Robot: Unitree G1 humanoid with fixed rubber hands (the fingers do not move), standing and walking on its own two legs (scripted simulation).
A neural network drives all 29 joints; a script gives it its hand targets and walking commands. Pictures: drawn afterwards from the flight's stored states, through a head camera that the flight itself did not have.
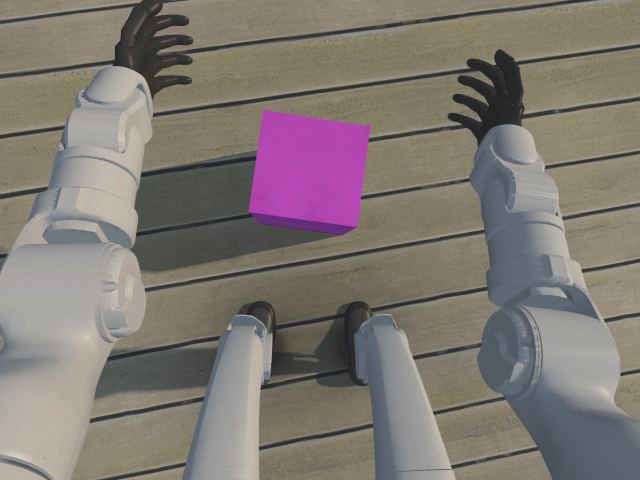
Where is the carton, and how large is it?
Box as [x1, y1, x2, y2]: [249, 110, 369, 234]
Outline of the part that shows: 263,110 249,212 260,223 336,234 342,234 356,227 369,126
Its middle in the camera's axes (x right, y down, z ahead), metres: -0.02 -0.12 +0.86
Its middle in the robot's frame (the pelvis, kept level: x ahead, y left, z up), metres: +0.52 +0.00 -0.52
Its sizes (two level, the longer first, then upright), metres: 0.210 0.200 0.250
